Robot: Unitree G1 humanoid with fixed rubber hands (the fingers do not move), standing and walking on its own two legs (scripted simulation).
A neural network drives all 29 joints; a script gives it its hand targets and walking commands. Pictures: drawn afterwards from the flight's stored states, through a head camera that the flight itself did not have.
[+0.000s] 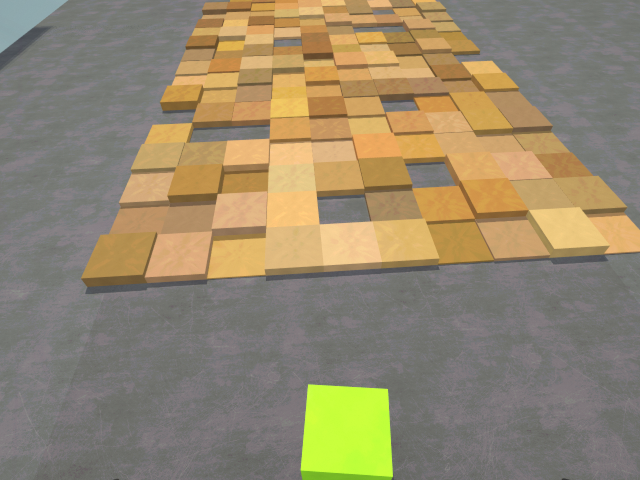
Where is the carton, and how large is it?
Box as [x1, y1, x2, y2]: [301, 384, 392, 479]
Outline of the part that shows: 308,384 301,460 302,479 391,479 392,469 387,389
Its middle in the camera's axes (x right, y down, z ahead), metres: +0.06 +0.55 +1.04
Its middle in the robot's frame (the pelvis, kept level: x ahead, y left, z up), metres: +0.37 -0.04 -0.66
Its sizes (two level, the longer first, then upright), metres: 0.210 0.200 0.250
